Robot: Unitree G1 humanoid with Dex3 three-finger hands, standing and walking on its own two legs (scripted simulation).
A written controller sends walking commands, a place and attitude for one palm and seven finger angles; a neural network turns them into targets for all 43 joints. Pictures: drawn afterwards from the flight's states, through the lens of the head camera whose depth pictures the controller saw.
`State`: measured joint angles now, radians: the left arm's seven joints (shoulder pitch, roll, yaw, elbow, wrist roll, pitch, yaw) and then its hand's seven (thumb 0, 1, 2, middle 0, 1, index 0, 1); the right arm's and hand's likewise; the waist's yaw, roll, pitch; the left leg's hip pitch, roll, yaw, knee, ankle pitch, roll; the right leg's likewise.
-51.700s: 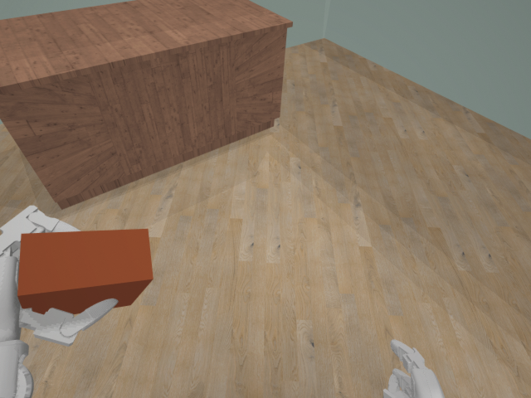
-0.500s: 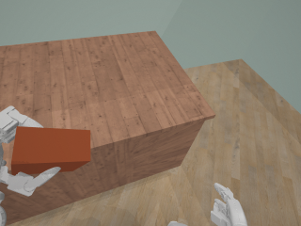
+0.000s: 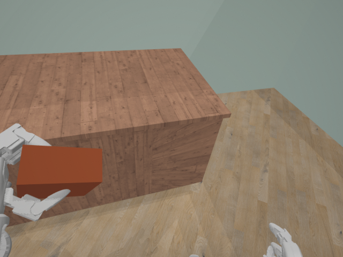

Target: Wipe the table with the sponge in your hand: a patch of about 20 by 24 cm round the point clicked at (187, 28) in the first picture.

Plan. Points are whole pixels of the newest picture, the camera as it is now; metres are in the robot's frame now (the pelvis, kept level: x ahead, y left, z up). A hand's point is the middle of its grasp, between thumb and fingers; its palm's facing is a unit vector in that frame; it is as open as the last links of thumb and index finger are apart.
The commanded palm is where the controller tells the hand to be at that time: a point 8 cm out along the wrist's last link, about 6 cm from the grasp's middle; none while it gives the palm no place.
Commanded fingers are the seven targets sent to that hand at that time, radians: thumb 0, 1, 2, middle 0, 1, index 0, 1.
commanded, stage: stop stepping back and stand still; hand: left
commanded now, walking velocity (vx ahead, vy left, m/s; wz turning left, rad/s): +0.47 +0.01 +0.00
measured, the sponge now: (70, 174) +0.22 +0.21 +0.15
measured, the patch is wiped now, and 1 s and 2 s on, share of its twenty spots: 1.00 1.00 1.00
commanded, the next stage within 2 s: stand and wait in 0.96 s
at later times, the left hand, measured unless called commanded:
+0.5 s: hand (23, 247) +0.09 +0.20 +0.20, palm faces +0.33 -0.85 -0.40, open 10.1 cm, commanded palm +0.05 +0.24 +0.20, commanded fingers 0.00 0.10 1.30 -1.20 -1.60 -1.20 -1.60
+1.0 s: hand out of the picture +0.07 +0.18 +0.20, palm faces +0.36 -0.86 -0.36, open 10.1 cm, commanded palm +0.03 +0.22 +0.20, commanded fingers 0.00 0.10 1.30 -1.20 -1.60 -1.20 -1.60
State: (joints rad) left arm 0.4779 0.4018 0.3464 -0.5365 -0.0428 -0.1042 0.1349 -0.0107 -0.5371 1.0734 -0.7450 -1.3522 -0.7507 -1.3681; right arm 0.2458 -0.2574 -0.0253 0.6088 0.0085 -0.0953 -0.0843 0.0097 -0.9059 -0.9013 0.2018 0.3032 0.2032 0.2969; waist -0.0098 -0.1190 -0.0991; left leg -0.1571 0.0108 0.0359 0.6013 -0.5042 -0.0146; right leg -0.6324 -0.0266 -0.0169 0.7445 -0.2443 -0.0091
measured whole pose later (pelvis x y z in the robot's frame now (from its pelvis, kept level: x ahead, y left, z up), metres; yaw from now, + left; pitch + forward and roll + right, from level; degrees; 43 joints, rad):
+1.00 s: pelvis -0.15 -0.05 +0.01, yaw -3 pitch -2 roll +0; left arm 0.46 0.41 0.35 -0.53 -0.05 -0.16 0.15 -0.01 -0.54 1.07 -0.75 -1.35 -0.75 -1.37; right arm 0.22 -0.23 -0.03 0.63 0.01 -0.12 -0.09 0.01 -0.91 -0.90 0.20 0.30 0.20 0.30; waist -0.01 -0.03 -0.02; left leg -0.35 0.05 0.02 0.66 -0.29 0.01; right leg -0.39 -0.04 -0.04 0.82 -0.47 0.00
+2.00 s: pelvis -0.11 -0.03 +0.03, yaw -2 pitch -2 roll -1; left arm 0.48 0.33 0.28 -0.43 -0.05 -0.11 0.15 -0.01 -0.54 1.07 -0.74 -1.36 -0.75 -1.37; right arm 0.19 -0.21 0.02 0.62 0.01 -0.06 -0.07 0.01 -0.90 -0.90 0.20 0.30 0.21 0.30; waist 0.01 0.01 -0.03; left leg -0.23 0.02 0.01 0.47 -0.22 0.01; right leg -0.17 0.00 0.00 0.39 -0.20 0.02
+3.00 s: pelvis -0.11 -0.03 +0.03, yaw -2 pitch -1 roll -1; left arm 0.49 0.34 0.28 -0.43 -0.05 -0.11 0.15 -0.01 -0.54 1.07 -0.74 -1.36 -0.75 -1.37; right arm 0.18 -0.21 0.01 0.62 0.00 -0.06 -0.08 0.01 -0.90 -0.90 0.20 0.30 0.21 0.30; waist 0.01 0.01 -0.02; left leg -0.22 0.01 0.01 0.45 -0.21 0.01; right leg -0.16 0.00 0.00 0.38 -0.20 0.02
